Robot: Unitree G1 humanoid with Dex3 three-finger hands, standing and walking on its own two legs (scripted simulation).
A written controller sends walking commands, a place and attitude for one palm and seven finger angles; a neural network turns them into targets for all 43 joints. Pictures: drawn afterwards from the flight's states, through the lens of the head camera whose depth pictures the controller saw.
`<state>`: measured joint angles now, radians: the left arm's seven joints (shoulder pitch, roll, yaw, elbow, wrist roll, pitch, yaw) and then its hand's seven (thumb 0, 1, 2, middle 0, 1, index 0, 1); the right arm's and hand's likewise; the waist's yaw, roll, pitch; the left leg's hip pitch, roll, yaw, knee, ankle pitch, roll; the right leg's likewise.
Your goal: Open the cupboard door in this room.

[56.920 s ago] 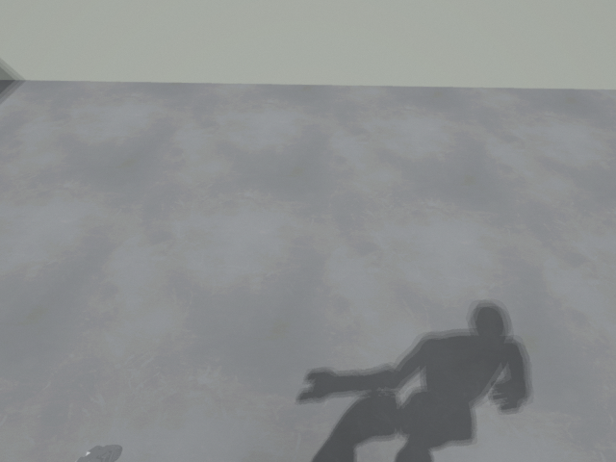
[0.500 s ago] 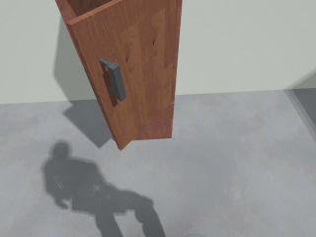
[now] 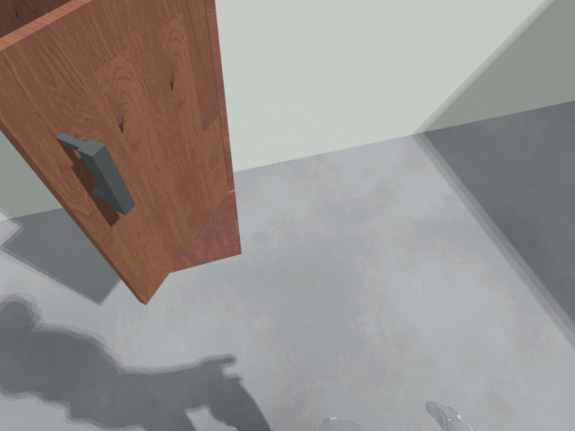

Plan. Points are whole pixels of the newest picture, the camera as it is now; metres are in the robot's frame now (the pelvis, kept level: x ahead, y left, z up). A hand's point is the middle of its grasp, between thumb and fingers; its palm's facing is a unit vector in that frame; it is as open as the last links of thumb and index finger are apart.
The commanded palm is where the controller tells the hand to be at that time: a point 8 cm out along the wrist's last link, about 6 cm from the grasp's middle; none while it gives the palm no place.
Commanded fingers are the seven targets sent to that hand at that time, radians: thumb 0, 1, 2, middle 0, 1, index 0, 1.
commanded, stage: walk to a spot facing it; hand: left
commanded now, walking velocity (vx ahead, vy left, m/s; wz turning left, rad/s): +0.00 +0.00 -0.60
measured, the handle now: (97, 175) +0.40 +0.30 +0.10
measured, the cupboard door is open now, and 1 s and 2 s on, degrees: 47 47 47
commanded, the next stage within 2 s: none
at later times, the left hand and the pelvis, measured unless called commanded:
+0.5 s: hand (207, 399) +0.17 +0.14 -0.16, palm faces -0.31 -0.92 -0.23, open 7.4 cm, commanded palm none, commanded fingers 0.00 0.90 0.90 -0.20 -0.30 -0.20 -0.30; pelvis +0.03 -0.03 +0.00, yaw -18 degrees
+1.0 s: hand (269, 350) +0.25 +0.05 -0.15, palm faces -0.56 -0.79 -0.27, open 7.4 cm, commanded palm none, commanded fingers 0.00 0.90 0.90 -0.20 -0.30 -0.20 -0.30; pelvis +0.05 -0.06 +0.00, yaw -36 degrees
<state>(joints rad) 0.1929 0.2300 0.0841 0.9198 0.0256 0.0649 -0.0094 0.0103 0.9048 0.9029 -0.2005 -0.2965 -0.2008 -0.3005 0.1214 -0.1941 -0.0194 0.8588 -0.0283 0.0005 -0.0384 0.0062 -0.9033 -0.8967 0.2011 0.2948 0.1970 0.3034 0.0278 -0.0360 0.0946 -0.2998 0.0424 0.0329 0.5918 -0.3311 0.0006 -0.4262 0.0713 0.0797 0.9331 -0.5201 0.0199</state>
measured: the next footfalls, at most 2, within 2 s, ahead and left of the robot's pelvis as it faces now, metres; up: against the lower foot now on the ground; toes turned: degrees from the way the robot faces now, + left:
right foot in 0.24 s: +0.04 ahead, -0.15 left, +0.00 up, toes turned -12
left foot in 0.54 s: +0.12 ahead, +0.08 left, +0.00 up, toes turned -18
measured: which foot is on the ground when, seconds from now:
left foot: down 0.00-0.24, up 0.26-0.52, down 0.54-0.86, up 0.88-1.00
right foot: up 0.00-0.22, down 0.24-0.54, up 0.56-0.84, down 0.86-1.00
